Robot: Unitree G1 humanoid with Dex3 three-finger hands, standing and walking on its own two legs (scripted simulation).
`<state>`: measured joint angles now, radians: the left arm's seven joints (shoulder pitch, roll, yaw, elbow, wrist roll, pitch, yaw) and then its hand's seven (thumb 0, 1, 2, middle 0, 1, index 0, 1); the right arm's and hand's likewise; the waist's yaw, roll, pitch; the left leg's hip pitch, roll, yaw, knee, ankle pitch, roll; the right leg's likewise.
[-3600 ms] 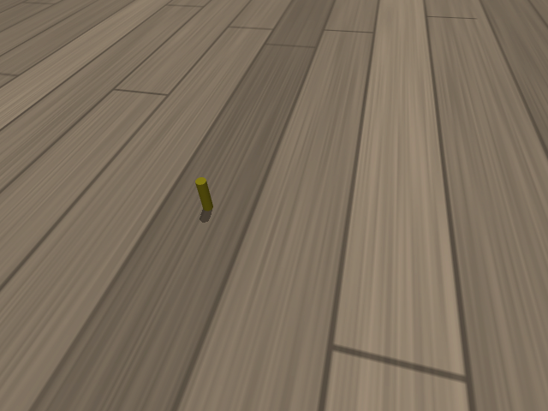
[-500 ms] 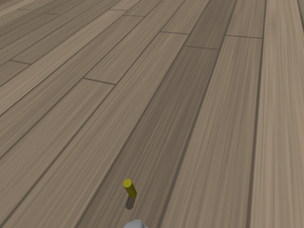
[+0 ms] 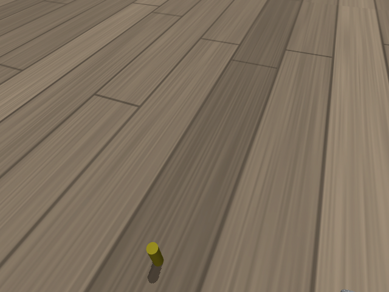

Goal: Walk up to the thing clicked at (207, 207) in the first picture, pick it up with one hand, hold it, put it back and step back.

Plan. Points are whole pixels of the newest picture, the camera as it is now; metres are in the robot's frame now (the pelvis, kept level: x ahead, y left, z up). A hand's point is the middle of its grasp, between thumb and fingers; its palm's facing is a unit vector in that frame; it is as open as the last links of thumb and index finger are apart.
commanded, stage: walk up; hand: left
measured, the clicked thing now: (155, 254) +0.40 +0.23 -0.67
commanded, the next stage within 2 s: stand in 1.44 s
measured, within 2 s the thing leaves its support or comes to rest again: neither
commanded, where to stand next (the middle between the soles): +0.05 +0.01 m, yaw +0 degrees
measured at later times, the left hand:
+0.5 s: hand out of the picture +0.12 +0.26 -0.14, palm faces -0.02 -0.93 -0.36, open 7.4 cm
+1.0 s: hand out of the picture +0.11 +0.27 -0.13, palm faces -0.01 -0.93 -0.37, open 7.4 cm
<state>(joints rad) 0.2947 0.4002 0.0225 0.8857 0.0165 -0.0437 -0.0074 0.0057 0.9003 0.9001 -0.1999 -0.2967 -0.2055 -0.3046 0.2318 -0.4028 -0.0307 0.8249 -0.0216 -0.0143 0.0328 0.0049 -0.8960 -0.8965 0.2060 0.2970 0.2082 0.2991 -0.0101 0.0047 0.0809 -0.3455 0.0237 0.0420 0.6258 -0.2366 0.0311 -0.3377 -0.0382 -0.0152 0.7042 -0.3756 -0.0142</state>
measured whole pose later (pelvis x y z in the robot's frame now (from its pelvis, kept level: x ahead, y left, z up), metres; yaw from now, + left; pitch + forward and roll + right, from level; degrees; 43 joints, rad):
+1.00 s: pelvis +0.04 +0.01 +0.02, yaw +1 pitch -2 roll +0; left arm 0.10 0.36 -0.01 1.16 0.01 -0.02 0.00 0.01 0.90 0.90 -0.20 -0.30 -0.20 -0.30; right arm 0.08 -0.37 -0.01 1.15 0.00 0.00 0.02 0.01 -0.90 -0.90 0.20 0.30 0.20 0.30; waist 0.01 0.02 0.05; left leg -0.15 0.03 0.00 0.40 -0.21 -0.02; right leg -0.14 -0.05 -0.03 0.37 -0.20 0.04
